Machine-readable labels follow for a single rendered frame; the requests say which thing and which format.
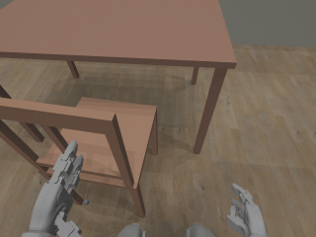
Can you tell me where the table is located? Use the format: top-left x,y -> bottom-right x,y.
0,0 -> 237,154

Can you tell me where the robot thigh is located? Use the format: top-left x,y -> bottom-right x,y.
118,224 -> 146,237
185,225 -> 215,237

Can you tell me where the robot left hand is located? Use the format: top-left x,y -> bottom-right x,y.
29,139 -> 84,237

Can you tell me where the robot left thigh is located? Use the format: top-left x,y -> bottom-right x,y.
118,224 -> 146,237

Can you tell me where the chair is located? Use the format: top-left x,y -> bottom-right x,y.
0,97 -> 158,218

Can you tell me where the robot right hand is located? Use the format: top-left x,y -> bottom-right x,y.
227,183 -> 268,237

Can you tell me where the robot right thigh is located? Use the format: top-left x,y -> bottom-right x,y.
185,225 -> 215,237

